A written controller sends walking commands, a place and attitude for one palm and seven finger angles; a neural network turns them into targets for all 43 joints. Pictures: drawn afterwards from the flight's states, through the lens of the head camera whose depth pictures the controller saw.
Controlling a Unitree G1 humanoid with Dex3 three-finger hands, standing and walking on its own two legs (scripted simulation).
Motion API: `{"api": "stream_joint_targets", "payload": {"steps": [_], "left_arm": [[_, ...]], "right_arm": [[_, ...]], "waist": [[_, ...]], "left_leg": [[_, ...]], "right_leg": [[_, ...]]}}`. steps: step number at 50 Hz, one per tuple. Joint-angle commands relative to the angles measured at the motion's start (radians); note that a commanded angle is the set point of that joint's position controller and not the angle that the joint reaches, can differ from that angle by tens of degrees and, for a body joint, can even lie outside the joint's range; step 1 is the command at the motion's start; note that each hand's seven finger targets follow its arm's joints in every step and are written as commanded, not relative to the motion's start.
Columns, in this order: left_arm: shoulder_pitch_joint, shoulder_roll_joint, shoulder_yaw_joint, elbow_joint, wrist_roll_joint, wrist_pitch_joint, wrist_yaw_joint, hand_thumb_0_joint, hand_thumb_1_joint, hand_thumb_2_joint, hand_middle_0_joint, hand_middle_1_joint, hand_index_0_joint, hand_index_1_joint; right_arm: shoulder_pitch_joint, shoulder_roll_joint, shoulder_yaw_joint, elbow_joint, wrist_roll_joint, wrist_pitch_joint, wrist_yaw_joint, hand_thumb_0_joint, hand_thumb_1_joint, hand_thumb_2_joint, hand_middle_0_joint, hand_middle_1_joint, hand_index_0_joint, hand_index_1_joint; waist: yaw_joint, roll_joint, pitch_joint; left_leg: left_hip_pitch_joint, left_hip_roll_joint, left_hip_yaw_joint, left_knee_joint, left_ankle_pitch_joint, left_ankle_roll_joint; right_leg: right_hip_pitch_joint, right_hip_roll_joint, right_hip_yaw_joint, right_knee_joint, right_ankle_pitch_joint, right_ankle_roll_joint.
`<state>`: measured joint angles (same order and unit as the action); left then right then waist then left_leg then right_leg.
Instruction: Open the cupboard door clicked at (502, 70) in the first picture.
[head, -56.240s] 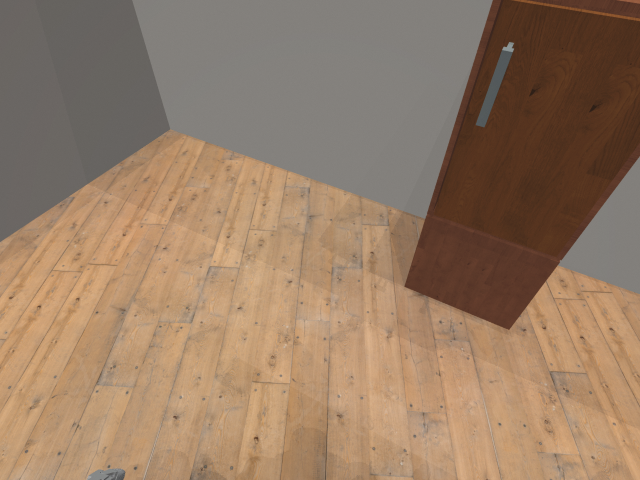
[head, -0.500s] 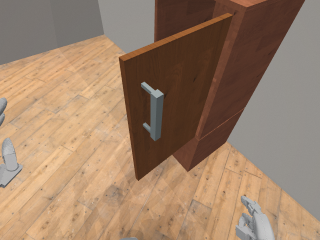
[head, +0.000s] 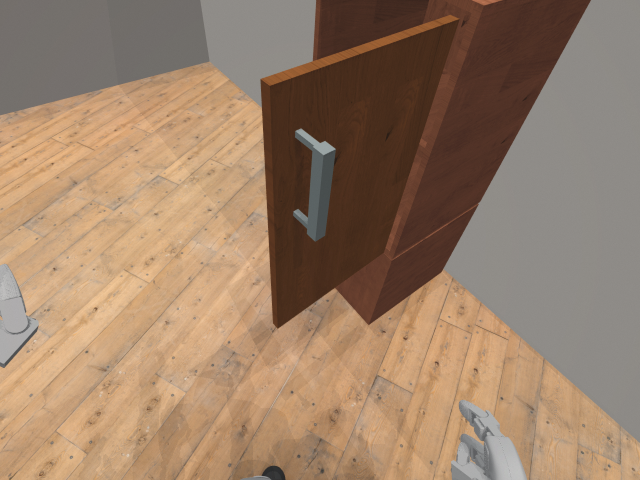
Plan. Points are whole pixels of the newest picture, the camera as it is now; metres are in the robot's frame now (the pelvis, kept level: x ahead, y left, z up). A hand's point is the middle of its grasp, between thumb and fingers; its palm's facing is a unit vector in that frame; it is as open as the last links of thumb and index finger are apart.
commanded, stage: step back with the hand held close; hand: left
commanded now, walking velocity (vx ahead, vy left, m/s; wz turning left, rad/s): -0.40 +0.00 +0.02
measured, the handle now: (310, 188) +0.48 +0.06 +0.09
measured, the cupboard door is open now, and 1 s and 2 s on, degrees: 93 93 93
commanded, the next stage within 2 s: stop stepping back and stand still in 0.02 s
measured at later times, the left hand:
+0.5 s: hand out of the picture +0.09 +0.25 +0.16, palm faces +0.41 -0.78 -0.46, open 7.4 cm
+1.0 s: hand out of the picture +0.09 +0.26 +0.07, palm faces +0.34 -0.80 -0.50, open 7.4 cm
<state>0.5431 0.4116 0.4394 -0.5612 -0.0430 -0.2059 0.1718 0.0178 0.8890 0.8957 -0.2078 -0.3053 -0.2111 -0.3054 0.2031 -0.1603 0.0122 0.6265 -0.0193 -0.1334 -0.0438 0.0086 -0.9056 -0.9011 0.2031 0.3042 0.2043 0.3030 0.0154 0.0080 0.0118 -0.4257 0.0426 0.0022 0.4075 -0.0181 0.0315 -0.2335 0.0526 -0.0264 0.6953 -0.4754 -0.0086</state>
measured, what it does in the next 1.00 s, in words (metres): walks backwards: right foot, then left foot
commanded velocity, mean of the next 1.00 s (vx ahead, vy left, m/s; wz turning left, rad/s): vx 0.08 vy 0.00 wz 0.01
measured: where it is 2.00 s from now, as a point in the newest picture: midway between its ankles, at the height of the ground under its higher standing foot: outside the picture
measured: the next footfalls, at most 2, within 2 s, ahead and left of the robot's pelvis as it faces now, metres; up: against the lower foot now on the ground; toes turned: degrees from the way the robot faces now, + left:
right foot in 0.06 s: -0.07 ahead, -0.10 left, +0.00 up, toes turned +5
left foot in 0.20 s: +0.06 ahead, +0.08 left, +0.00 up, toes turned -2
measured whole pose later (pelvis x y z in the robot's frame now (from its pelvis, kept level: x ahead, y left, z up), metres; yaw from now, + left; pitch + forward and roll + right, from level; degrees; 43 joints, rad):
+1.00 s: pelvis -0.11 -0.01 -0.02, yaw +4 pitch +1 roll +0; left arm 0.39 0.37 0.26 -0.11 0.02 -0.12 0.07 0.01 0.89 0.90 -0.20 -0.30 -0.21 -0.30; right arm 0.22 -0.26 -0.02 0.74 -0.02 -0.09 -0.01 0.01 -0.90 -0.90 0.20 0.30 0.20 0.30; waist 0.00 0.06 -0.04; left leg -0.35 0.00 0.00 0.66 -0.31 0.01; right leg -0.34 0.00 -0.08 0.70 -0.38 -0.04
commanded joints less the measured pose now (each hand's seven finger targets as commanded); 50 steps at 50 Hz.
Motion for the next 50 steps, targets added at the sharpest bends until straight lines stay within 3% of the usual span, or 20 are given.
{"api": "stream_joint_targets", "payload": {"steps": [1, 3, 5, 7, 10, 11, 13, 17, 18, 20, 22, 27, 32, 37, 40, 42, 45, 46, 48, 50], "left_arm": [[-0.021, 0.2, 0.098, -0.212, -0.023, -0.062, -0.01, 0.0, 0.9, 0.9, -0.2, -0.3, -0.2, -0.3], [-0.041, 0.272, 0.15, -0.207, -0.028, -0.086, -0.007, 0.0, 0.9, 0.9, -0.2, -0.3, -0.2, -0.3], [-0.052, 0.241, 0.125, -0.184, -0.013, -0.072, -0.016, 0.0, 0.9, 0.9, -0.2, -0.3, -0.2, -0.3], [0.006, 0.227, 0.143, -0.163, -0.004, -0.043, -0.018, 0.0, 0.9, 0.9, -0.2, -0.3, -0.2, -0.3], [0.055, 0.221, 0.143, -0.194, -0.023, -0.031, -0.014, 0.0, 0.9, 0.9, -0.2, -0.3, -0.2, -0.3], [0.061, 0.212, 0.126, -0.183, -0.027, -0.039, -0.015, 0.0, 0.9, 0.9, -0.2, -0.3, -0.2, -0.3], [0.063, 0.227, 0.144, -0.188, -0.025, -0.038, -0.013, 0.0, 0.9, 0.9, -0.2, -0.3, -0.2, -0.3], [0.08, 0.183, 0.107, -0.162, -0.003, -0.02, -0.003, 0.0, 0.9, 0.9, -0.2, -0.3, -0.2, -0.3], [0.073, 0.21, 0.126, -0.158, 0.002, -0.023, -0.005, 0.0, 0.9, 0.9, -0.2, -0.3, -0.2, -0.3], [0.026, 0.197, 0.106, -0.153, 0.0, -0.028, -0.006, 0.0, 0.9, 0.9, -0.2, -0.3, -0.2, -0.3], [-0.075, 0.179, 0.089, -0.118, 0.008, -0.038, -0.002, 0.0, 0.9, 0.9, -0.2, -0.3, -0.2, -0.3], [-0.171, 0.16, 0.051, -0.064, 0.032, -0.05, 0.017, 0.0, 0.9, 0.9, -0.2, -0.3, -0.2, -0.3], [-0.117, 0.171, 0.088, -0.126, 0.034, -0.062, 0.005, 0.0, 0.9, 0.9, -0.2, -0.3, -0.2, -0.3], [-0.036, 0.165, 0.087, -0.112, 0.029, -0.053, 0.002, 0.0, 0.9, 0.9, -0.2, -0.3, -0.2, -0.3], [-0.018, 0.178, 0.1, -0.072, 0.005, -0.044, -0.003, 0.0, 0.9, 0.9, -0.2, -0.3, -0.2, -0.3], [-0.059, 0.186, 0.11, -0.087, 0.007, -0.061, 0.001, 0.0, 0.9, 0.9, -0.2, -0.3, -0.2, -0.3], [-0.054, 0.164, 0.097, -0.055, 0.008, -0.061, 0.004, 0.0, 0.9, 0.9, -0.2, -0.3, -0.2, -0.3], [-0.141, -0.055, -0.302, 0.676, 0.104, 0.124, -0.138, 0.0, 0.9, 0.9, -0.2, -0.3, -0.2, -0.3], [-0.091, -0.136, -0.331, 0.73, 0.075, 0.215, -0.159, 0.0, 0.9, 0.9, -0.2, -0.3, -0.2, -0.3], [-0.177, -0.137, -0.342, 0.781, 0.075, 0.213, -0.163, 0.0, 0.9, 0.9, -0.2, -0.3, -0.2, -0.3]], "right_arm": [[-0.092, -0.165, -0.061, -0.136, 0.002, -0.024, -0.012, 0.0, -0.9, -0.9, 0.2, 0.3, 0.2, 0.3], [-0.101, -0.135, -0.048, -0.129, -0.001, -0.008, -0.021, 0.0, -0.9, -0.9, 0.2, 0.3, 0.2, 0.3], [-0.113, -0.142, -0.057, -0.138, 0.021, -0.014, -0.036, 0.0, -0.9, -0.9, 0.2, 0.3, 0.2, 0.3], [-0.128, -0.124, -0.034, -0.17, 0.025, 0.007, -0.05, 0.0, -0.9, -0.9, 0.2, 0.3, 0.2, 0.3], [-0.097, -0.18, -0.05, -0.181, 0.026, -0.004, -0.061, 0.0, -0.9, -0.9, 0.2, 0.3, 0.2, 0.3], [-0.071, -0.183, -0.053, -0.179, 0.027, -0.02, -0.05, 0.0, -0.9, -0.9, 0.2, 0.3, 0.2, 0.3], [-0.083, -0.178, -0.052, -0.164, 0.002, -0.049, -0.043, 0.0, -0.9, -0.9, 0.2, 0.3, 0.2, 0.3], [-0.098, -0.182, -0.05, -0.181, 0.016, -0.034, -0.037, 0.0, -0.9, -0.9, 0.2, 0.3, 0.2, 0.3], [-0.1, -0.181, -0.056, -0.186, 0.01, -0.024, -0.035, 0.0, -0.9, -0.9, 0.2, 0.3, 0.2, 0.3], [-0.089, -0.178, -0.072, -0.163, 0.013, -0.01, -0.037, 0.0, -0.9, -0.9, 0.2, 0.3, 0.2, 0.3], [-0.049, -0.178, -0.065, -0.119, 0.004, -0.012, -0.039, 0.0, -0.9, -0.9, 0.2, 0.3, 0.2, 0.3], [-0.056, -0.174, -0.052, -0.108, 0.004, -0.047, -0.073, 0.0, -0.9, -0.9, 0.2, 0.3, 0.2, 0.3], [-0.063, -0.169, -0.044, -0.124, 0.008, -0.061, -0.054, 0.0, -0.9, -0.9, 0.2, 0.3, 0.2, 0.3], [-0.06, -0.17, -0.045, -0.125, 0.008, -0.068, -0.032, 0.0, -0.9, -0.9, 0.2, 0.3, 0.2, 0.3], [-0.046, -0.156, -0.064, -0.121, 0.021, -0.051, -0.022, 0.0, -0.9, -0.9, 0.2, 0.3, 0.2, 0.3], [-0.044, -0.148, -0.049, -0.115, 0.015, -0.048, -0.02, 0.0, -0.9, -0.9, 0.2, 0.3, 0.2, 0.3], [-0.055, -0.136, -0.032, -0.114, 0.012, -0.043, -0.032, 0.0, -0.9, -0.9, 0.2, 0.3, 0.2, 0.3], [0.001, -0.257, -0.09, 0.139, 0.005, -0.045, 0.069, 0.0, -0.9, -0.9, 0.2, 0.3, 0.2, 0.3], [0.008, -0.233, -0.081, 0.082, 0.0, 0.051, 0.046, 0.0, -0.9, -0.9, 0.2, 0.3, 0.2, 0.3], [0.017, -0.239, -0.058, 0.05, -0.028, 0.069, 0.031, 0.0, -0.9, -0.9, 0.2, 0.3, 0.2, 0.3]], "waist": [[-0.008, 0.104, -0.142], [-0.005, -0.091, -0.158], [-0.005, -0.22, -0.173], [-0.014, -0.166, -0.148], [0.0, 0.168, -0.221], [-0.004, 0.191, -0.235], [-0.003, 0.263, -0.188], [-0.015, 0.194, -0.05], [-0.018, 0.102, -0.051], [-0.015, -0.197, -0.009], [-0.046, -0.135, 0.004], [-0.035, 0.005, 0.01], [-0.032, 0.261, 0.027], [-0.019, 0.088, -0.025], [-0.017, -0.181, -0.043], [-0.022, -0.099, -0.048], [-0.032, -0.071, -0.049], [-0.101, 0.025, -0.017], [-0.028, 0.107, -0.062], [-0.034, 0.003, -0.064]], "left_leg": [[0.226, 0.096, -0.088, -0.07, -0.156, -0.019], [0.254, -0.015, 0.023, 0.281, -0.269, -0.072], [0.093, -0.049, -0.015, 0.446, -0.352, -0.061], [0.03, -0.028, 0.002, 0.274, -0.258, -0.047], [0.354, 0.105, -0.133, -0.028, 0.404, 0.016], [0.394, 0.167, -0.211, -0.066, 0.394, 0.051], [0.262, 0.19, -0.326, -0.194, 0.008, 0.066], [-0.076, 0.063, -0.131, -0.226, -0.575, 0.001], [-0.039, -0.003, -0.074, -0.083, -0.505, -0.027], [0.094, -0.065, -0.04, 0.45, -0.315, -0.053], [0.034, -0.014, -0.05, 0.588, -0.327, -0.044], [0.225, -0.015, 0.036, 0.08, -0.371, 0.008], [0.029, 0.205, -0.345, -0.238, -0.622, 0.104], [0.025, 0.103, -0.109, -0.013, -0.32, 0.043], [-0.035, -0.036, 0.023, 0.413, -0.355, -0.025], [-0.058, -0.005, -0.019, 0.47, -0.392, -0.026], [0.143, -0.005, 0.02, 0.146, -0.253, -0.017], [0.155, 0.064, -0.064, 0.25, 0.048, 0.013], [0.095, 0.202, -0.266, 0.08, 0.163, 0.111], [0.084, 0.248, -0.396, 0.037, 0.321, 0.19]], "right_leg": [[0.019, -0.076, 0.043, -0.449, 0.209, -0.041], [-0.153, -0.318, 0.197, -0.474, 0.473, -0.12], [-0.03, -0.324, 0.15, -0.327, 0.873, -0.128], [0.105, -0.285, 0.094, -0.222, 1.047, -0.084], [-0.015, -0.067, -0.003, -0.077, 0.435, 0.03], [-0.057, -0.024, 0.023, -0.052, 0.085, 0.024], [-0.026, -0.019, 0.047, 0.008, -0.038, 0.014], [0.197, -0.024, -0.026, -0.25, 0.047, -0.015], [0.137, -0.078, 0.031, -0.373, -0.015, -0.037], [-0.235, -0.36, 0.421, -0.6, -0.278, -0.161], [-0.253, -0.365, 0.329, -0.544, -0.18, -0.153], [-0.186, -0.225, 0.16, -0.362, -0.14, -0.088], [-0.066, -0.032, -0.028, 0.062, 0.04, 0.014], [0.106, -0.063, 0.016, -0.26, 0.171, -0.014], [0.042, -0.321, 0.431, -0.458, 0.065, -0.152], [0.079, -0.344, 0.342, -0.413, 0.298, -0.18], [0.019, -0.258, 0.18, -0.334, 0.379, -0.107], [-0.154, -0.26, 0.012, -0.083, 0.58, -0.058], [-0.155, -0.091, -0.012, 0.117, 0.155, -0.006], [-0.184, -0.062, 0.03, 0.191, -0.009, 0.009]]}}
